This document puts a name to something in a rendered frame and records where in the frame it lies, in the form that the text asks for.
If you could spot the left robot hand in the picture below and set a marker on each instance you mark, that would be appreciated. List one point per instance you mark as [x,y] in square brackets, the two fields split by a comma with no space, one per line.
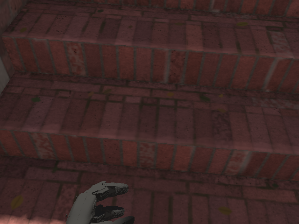
[85,211]

